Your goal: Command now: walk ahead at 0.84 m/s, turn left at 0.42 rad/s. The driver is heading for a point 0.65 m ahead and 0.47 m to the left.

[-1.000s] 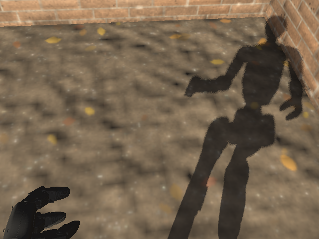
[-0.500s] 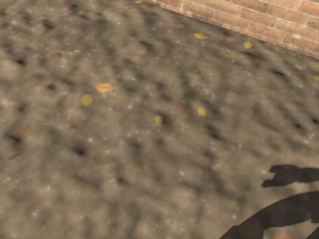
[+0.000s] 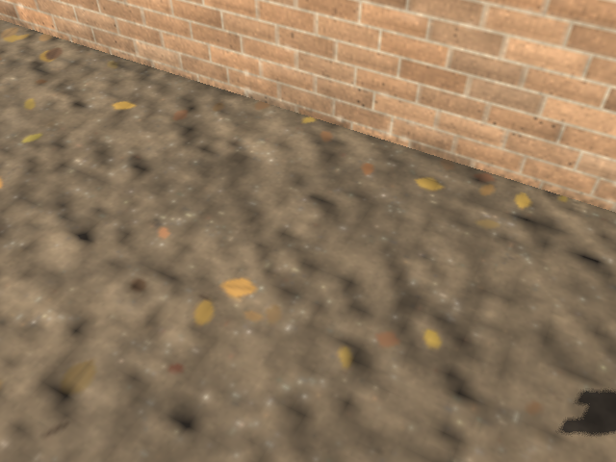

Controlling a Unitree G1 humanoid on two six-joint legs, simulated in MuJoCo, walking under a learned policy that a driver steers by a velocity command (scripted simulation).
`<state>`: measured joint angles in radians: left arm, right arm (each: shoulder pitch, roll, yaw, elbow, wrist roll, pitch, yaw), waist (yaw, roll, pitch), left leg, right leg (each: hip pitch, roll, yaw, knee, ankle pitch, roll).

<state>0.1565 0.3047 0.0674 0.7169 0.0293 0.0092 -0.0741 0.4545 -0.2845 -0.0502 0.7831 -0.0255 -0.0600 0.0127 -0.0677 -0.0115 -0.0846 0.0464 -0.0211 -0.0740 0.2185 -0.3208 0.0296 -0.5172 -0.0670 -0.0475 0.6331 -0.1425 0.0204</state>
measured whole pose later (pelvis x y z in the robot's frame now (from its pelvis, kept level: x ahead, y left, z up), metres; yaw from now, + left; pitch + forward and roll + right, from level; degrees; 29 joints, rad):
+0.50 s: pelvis +0.36 +0.00 -0.04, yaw +21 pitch +0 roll -1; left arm 0.53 0.21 0.02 0.95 0.03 -0.05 0.04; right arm 0.02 -0.28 -0.02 0.71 -0.01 -0.02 0.08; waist 0.02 0.04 0.06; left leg -0.60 -0.07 0.19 0.73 -0.13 0.22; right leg 0.28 -0.01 -0.36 0.43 -0.44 0.05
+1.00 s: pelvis +0.80 +0.19 -0.02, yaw +50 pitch +1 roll -2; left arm 0.11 0.29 0.02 0.65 0.06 -0.06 0.02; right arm 0.34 -0.37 -0.08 0.85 -0.01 -0.06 0.00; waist -0.07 0.03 0.06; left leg -0.23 -0.13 -0.14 1.25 -0.35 0.14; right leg -0.45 -0.04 -0.04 0.64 -0.21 0.03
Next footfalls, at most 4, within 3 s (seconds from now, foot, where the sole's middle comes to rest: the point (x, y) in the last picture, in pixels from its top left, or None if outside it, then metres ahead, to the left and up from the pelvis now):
0.04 right None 0.14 -0.13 -0.78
0.52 left None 0.52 0.07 -0.78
0.92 right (225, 306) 0.99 0.18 -0.78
1.36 left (52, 299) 1.05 0.65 -0.78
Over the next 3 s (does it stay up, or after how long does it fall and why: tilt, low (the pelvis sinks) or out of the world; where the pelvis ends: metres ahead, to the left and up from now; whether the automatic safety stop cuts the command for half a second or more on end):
stays up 1.02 0.88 -0.01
